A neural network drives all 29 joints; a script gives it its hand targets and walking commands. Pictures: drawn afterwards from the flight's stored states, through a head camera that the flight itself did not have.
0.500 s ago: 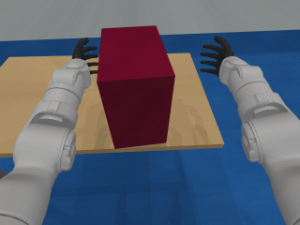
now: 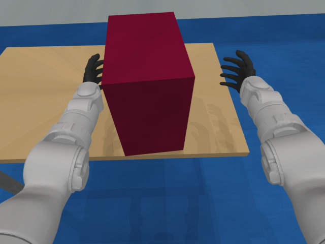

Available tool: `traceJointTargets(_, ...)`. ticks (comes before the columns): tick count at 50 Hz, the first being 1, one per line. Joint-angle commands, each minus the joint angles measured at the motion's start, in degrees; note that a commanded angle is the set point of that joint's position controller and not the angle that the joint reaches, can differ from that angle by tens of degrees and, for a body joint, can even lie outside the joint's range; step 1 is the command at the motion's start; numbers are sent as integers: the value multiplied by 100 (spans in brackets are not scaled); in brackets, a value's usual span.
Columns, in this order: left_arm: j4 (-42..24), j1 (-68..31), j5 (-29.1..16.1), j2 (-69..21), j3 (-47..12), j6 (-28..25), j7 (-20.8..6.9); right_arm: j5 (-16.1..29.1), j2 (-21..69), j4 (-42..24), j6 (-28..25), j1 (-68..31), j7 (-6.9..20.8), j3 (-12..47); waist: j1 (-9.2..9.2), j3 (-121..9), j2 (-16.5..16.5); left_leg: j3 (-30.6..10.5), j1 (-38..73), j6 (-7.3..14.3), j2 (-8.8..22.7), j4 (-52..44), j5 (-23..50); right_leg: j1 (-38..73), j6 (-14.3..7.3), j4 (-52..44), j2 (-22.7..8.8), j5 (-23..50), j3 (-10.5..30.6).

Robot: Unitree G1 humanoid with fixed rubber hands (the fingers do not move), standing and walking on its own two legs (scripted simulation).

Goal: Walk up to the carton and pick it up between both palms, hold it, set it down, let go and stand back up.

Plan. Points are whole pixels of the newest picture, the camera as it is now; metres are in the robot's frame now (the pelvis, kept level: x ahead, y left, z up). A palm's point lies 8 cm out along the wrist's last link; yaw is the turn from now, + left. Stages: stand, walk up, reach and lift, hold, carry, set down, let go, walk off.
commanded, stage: reach and lift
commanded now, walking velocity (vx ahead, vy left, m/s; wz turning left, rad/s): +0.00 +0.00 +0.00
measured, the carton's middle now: (148, 87) +0.50 +0.11 +0.08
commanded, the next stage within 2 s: none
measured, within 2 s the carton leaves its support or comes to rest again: leaves its support in 1.96 s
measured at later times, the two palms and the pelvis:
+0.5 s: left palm (104, 86) +0.43 +0.21 +0.13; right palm (210, 88) +0.48 -0.06 +0.11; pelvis +0.01 +0.00 +0.00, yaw +0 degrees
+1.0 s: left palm (99, 99) +0.40 +0.22 +0.11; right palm (205, 94) +0.46 -0.05 +0.11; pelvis +0.00 +0.00 +0.00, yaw +0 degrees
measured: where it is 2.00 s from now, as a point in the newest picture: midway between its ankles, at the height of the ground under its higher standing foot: outside the picture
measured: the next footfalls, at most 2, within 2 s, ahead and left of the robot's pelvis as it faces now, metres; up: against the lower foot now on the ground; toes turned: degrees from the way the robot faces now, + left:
none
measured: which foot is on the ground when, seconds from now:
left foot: down 0.00-1.00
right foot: down 0.00-1.00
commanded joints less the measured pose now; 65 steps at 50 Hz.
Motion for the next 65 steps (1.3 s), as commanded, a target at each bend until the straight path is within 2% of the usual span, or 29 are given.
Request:
traceJointTargets(1, -1106, -2045, 167, 244, 356, -892, -201, -359, 180, -1381, -871, -2344, 16, 143, 365, -4224, -539, 314, -645, -131, 44, 569, 2709, 1341, 231, -5, -2, 3348, -201)
traceJointTargets(6, -1533, -2194, 396, -136, 358, -1127, -172, -653, 159, -1306, -1149, -2233, -38, -107, 215, -4765, -289, 323, -285, -270, 98, 682, 3328, 1070, 234, 7, 35, 3873, -280)
traceJointTargets(8, -1101, -1915, 546, 10, 649, -1111, -227, -661, 212, -1248, -1113, -2152, -87, -87, 278, -4348, -569, 386, -762, -178, 46, 588, 2746, 1329, 304, 49, -50, 3737, -204)
traceJointTargets(10, -1280, -2141, 619, -164, 717, -1146, -232, -774, 439, -1396, -1193, -2266, -133, -140, 291, -4708, -701, 425, -834, -153, 63, 514, 2944, 1563, 346, 122, 0, 4114, -233)
traceJointTargets(13, -1706, -2251, 882, -689, 716, -1140, -252, -1046, 716, -1159, -1240, -2143, -161, -538, 69, -4547, -326, 407, -362, -263, 77, 505, 3189, 1286, 265, -53, 37, 3873, -308)
traceJointTargets(15, -1671, -2264, 1012, -961, 769, -1111, -266, -1231, 999, -1158, -1247, -2214, -120, -688, 57, -4644, -282, 416, -75, -306, 112, 511, 3421, 1033, 205, -167, 102, 3626, -400)
traceJointTargets(16, -1677, -2361, 1075, -1191, 746, -1123, -231, -1361, 1155, -1063, -1265, -2250, -106, -885, 81, -4580, -23, 383, -15, -329, 109, 515, 3436, 953, 131, -234, 83, 3368, -372)
traceJointTargets(17, -1621, -2165, 1247, -1151, 962, -1063, -289, -1506, 1298, -1105, -1224, -2177, -128, -904, 172, -4415, -294, 458, -64, -283, 84, 479, 3381, 1019, 159, -264, 91, 3441, -369)
traceJointTargets(18, -1809, -2276, 1355, -1353, 943, -1074, -291, -1731, 1372, -1104, -1284, -2098, -142, -1179, -9, -4459, -110, 429, 19, -353, 93, 489, 3373, 1072, 169, -265, 57, 3415, -418)
traceJointTargets(20, -1536, -1857, 1777, -1459, 1439, -970, -409, -2126, 1690, -1198, -1281, -1989, -178, -1341, 81, -4037, -434, 505, -148, -262, 44, 410, 3316, 1512, 257, -257, -1, 3822, -379)
traceJointTargets(23, -1506, -1908, 2380, -1882, 1901, -894, -495, -2937, 2332, -1576, -1367, -2093, -192, -1851, 152, -4036, -574, 604, -455, -170, -47, 175, 2937, 2104, 312, -233, -57, 3868, -416)
traceJointTargets(24, -1746, -1947, 2494, -2163, 1843, -840, -515, -3194, 2363, -1617, -1431, -2063, -194, -2094, 47, -4057, -325, 620, -136, -282, -38, 150, 3258, 2001, 280, -239, -25, 4003, -487)
traceJointTargets(25, -1699, -1782, 2740, -2182, 2105, -705, -525, -3504, 2544, -1739, -1429, -2055, -234, -2349, 37, -3984, -441, 660, -57, -228, -43, 139, 3238, 2061, 271, -310, -3, 3895, -508)
traceJointTargets(27, -1855, -1962, 3005, -3078, 1976, -523, -725, -4021, 3366, -1621, -1375, -2058, -44, -2712, -153, -3594, -236, 650, 409, -310, -12, 80, 3364, 1941, 208, -469, 36, 3383, -631)
traceJointTargets(28, -1930, -2082, 3059, -3504, 1933, -479, -832, -4217, 3882, -1846, -1410, -2268, 108, -2679, 6, -3753, -235, 690, 608, -312, -19, 136, 3498, 1861, 158, -526, 69, 3127, -686)
traceJointTargets(31, -2035, -2092, 3418, -3809, 2191, -360, -954, -4735, 4580, -1786, -1324, -1998, 311, -3028, 12, -3771, -235, 806, 593, -256, -42, 56, 3263, 2156, 225, -523, -41, 3228, -623)
traceJointTargets(35, -2146, -1731, 3573, -3927, 2310, -170, -985, -4877, 4801, -2059, -1337, -1892, 469, -2963, 22, -3750, -349, 898, 769, -171, -7, 14, 3457, 2294, 353, -384, 18, 3561, -730)
traceJointTargets(38, -2229, -1731, 3678, -3954, 2390, -50, -970, -5080, 4743, -1932, -1270, -1854, 507, -3199, -159, -3606, -316, 876, 812, -137, -11, -52, 3105, 2274, 303, -474, -17, 3288, -762)
traceJointTargets(40, -2424, -1761, 3620, -4101, 2299, -42, -940, -5069, 4663, -2076, -1336, -1988, 555, -3218, -91, -3716, -155, 907, 1151, -229, 48, 30, 3341, 1966, 263, -547, 106, 2903, -854)
traceJointTargets(41, -2382, -1879, 3580, -4056, 2182, -76, -929, -5232, 4694, -2000, -1339, -1928, 548, -3394, -274, -3698, -243, 911, 1144, -222, 41, 25, 3271, 1865, 259, -602, 106, 2798, -879)
traceJointTargets(42, -2448, -1845, 3610, -4109, 2274, -64, -916, -5184, 4745, -2047, -1347, -1896, 554, -3338, -131, -3672, -176, 907, 1175, -229, 50, 52, 3335, 1854, 221, -614, 97, 2712, -857)
traceJointTargets(43, -2415, -1921, 3595, -3946, 2226, -60, -942, -5250, 4736, -1933, -1284, -1859, 542, -3432, -230, -3539, -195, 949, 1123, -184, 36, 25, 3128, 1913, 242, -643, 20, 2798, -786)
traceJointTargets(46, -2520, -1850, 3604, -4037, 2280, -165, -926, -5325, 4886, -2201, -1375, -2028, 546, -3271, -53, -3818, -461, 1021, 914, -131, -1, -41, 3140, 2259, 288, -516, 40, 2997, -797)
traceJointTargets(47, -2595, -2023, 3600, -3996, 2218, -172, -903, -5410, 4799, -2123, -1398, -2047, 537, -3500, -256, -3930, -284, 997, 906, -156, 15, -111, 3061, 2138, 279, -532, 41, 2856, -853)
traceJointTargets(50, -2760, -2003, 3574, -4108, 2070, -212, -855, -5319, 4871, -1930, -1381, -1897, 598, -3394, -244, -3971, -78, 950, 1157, -276, 62, 12, 3510, 1962, 218, -535, 113, 2715, -927)
traceJointTargets(58, -2657, -1908, 3635, -4129, 2108, -187, -835, -5353, 4920, -2010, -1427, -1874, 617, -3446, -167, -3843, -153, 985, 1107, -235, 64, -31, 3360, 2014, 296, -571, 113, 2826, -906)
traceJointTargets(62, -2604, -1916, 3659, -4183, 2122, -167, -838, -5423, 4959, -1848, -1408, -1802, 601, -3549, -282, -3768, -222, 994, 925, -189, 62, -58, 3195, 2051, 314, -549, 46, 2953, -855)
traceJointTargets(63, -2580, -1855, 3654, -4155, 2198, -167, -861, -5369, 5000, -1970, -1460, -1946, 627, -3415, -153, -3837, -302, 987, 923, -139, 75, -32, 3231, 2017, 344, -535, 63, 2999, -840)
traceJointTargets(65, -2461, -1751, 3698, -4126, 2263, -128, -895, -5456, 4997, -1938, -1404, -1835, 610, -3438, -230, -3609, -413, 1007, 803, -79, 54, -127, 2957, 2216, 334, -537, 34, 2986, -856)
